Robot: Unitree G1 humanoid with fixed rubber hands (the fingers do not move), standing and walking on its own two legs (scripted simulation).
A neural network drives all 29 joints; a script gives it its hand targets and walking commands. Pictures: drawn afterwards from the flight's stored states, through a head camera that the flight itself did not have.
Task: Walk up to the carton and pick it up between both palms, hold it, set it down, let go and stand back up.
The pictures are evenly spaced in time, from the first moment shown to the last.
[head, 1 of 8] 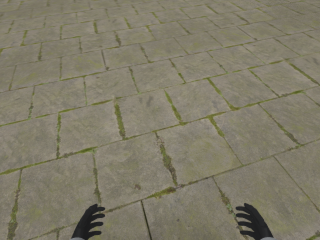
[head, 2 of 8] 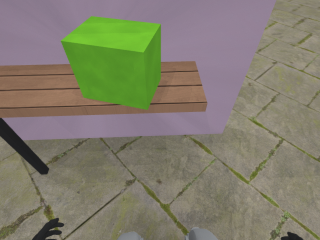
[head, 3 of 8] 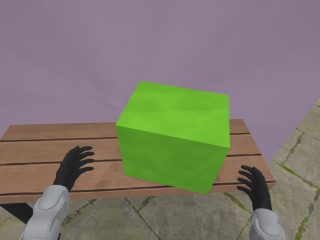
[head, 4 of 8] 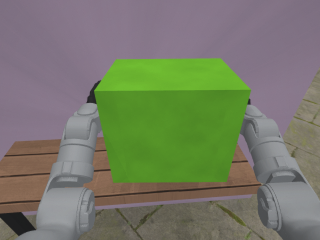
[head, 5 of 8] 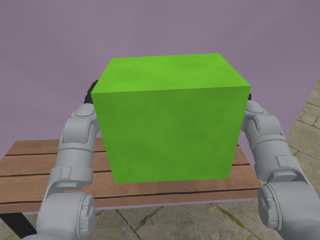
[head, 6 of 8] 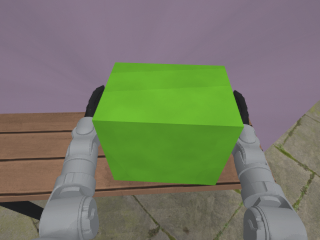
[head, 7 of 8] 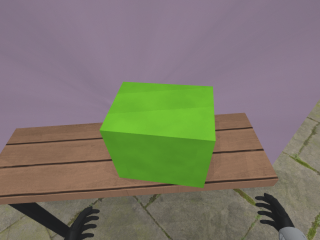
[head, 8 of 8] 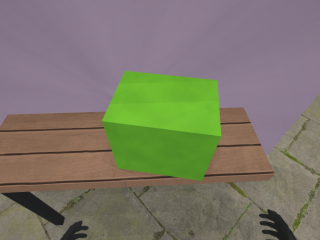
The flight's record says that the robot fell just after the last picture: no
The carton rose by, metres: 0.21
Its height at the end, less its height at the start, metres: +0.00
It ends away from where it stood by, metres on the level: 0.02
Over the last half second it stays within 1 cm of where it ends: yes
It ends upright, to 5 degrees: yes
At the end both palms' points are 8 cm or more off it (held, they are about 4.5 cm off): yes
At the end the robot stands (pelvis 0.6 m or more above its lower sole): yes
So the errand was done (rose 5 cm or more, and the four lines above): yes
